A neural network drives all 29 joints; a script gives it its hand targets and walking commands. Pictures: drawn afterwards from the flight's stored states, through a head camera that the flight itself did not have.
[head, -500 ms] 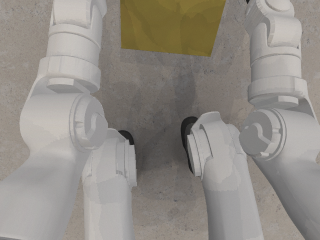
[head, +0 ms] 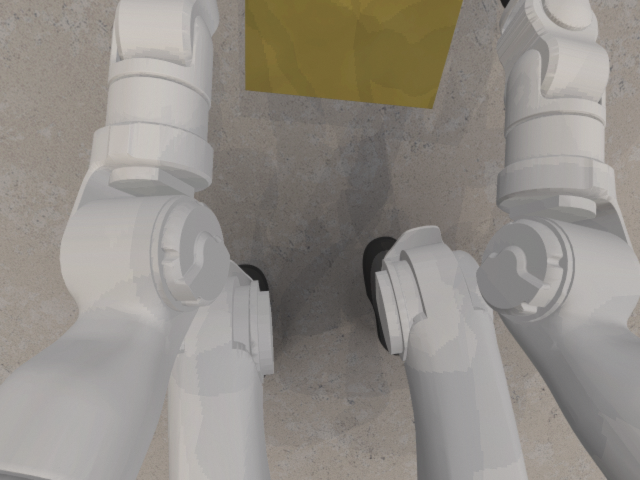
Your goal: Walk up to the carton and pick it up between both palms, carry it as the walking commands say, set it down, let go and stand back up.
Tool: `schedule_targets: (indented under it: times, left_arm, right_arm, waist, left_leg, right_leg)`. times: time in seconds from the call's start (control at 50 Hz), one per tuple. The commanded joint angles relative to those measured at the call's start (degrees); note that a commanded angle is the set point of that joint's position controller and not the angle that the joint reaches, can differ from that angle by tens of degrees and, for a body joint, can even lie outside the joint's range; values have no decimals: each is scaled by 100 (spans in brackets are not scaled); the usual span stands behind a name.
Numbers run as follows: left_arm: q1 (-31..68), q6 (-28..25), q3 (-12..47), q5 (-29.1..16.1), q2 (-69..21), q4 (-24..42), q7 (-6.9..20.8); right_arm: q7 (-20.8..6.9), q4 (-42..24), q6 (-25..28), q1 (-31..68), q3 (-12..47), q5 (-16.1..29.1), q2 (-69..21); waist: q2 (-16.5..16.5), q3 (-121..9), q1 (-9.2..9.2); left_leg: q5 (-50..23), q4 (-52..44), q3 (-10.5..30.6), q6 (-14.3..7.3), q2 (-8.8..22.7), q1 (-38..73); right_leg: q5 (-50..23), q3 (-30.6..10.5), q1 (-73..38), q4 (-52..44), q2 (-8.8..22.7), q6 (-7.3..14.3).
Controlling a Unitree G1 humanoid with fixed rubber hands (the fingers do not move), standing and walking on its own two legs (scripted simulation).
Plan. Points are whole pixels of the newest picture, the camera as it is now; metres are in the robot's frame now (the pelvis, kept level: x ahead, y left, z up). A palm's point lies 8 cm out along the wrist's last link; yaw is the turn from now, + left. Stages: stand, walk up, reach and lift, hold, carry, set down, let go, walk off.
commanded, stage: set down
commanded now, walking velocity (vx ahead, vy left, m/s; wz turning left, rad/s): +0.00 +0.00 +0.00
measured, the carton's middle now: out of the picture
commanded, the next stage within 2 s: none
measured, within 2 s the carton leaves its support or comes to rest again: rests again in 1.46 s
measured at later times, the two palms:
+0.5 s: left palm out of the picture +0.59 +0.07 -0.16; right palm out of the picture +0.54 -0.21 -0.16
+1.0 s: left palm out of the picture +0.60 +0.07 -0.17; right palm out of the picture +0.54 -0.21 -0.17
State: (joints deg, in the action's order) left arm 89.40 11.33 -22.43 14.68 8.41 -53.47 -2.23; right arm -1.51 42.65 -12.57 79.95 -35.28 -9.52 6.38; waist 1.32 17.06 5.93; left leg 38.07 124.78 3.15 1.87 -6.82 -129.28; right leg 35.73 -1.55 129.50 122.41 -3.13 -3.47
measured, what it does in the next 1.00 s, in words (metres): stands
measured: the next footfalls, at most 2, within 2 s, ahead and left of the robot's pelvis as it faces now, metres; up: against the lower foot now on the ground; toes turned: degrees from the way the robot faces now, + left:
none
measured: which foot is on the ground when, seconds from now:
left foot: down 0.00-1.00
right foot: down 0.00-1.00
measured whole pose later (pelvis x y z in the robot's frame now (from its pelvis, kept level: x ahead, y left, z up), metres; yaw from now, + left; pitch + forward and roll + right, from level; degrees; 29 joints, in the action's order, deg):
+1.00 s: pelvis +0.01 +0.00 +0.00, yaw +0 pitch +44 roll -2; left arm 90.6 8.2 -23.6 15.8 9.2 -56.5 0.2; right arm -3.6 45.7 -9.2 80.7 -37.2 -10.2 7.3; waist 0.4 16.7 6.0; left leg 40.3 125.9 2.9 1.7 -6.6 -129.3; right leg 37.7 -1.7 129.8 123.6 -3.4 -3.5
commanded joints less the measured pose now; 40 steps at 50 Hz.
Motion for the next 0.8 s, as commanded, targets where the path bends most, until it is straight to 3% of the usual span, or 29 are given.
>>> schedule_targets:
  times: [0.0,0.78]
  left_arm:
    - [471,438,1522,-115,-4344,-1333,1143]
    - [16,335,1085,135,-3438,-1715,1105]
  right_arm:
    - [-1247,1156,-430,1657,2186,175,-4237]
    - [-1228,1690,-361,898,1639,-99,-3609]
  waist:
    - [453,-4421,-34]
    - [356,-3865,-139]
  left_leg:
    - [-1819,-1160,-514,-235,-278,2480]
    - [-1863,-1102,-454,-258,-186,2262]
  right_leg:
    - [-1919,627,-2407,-833,-353,90]
    - [-1840,497,-2115,-761,-267,31]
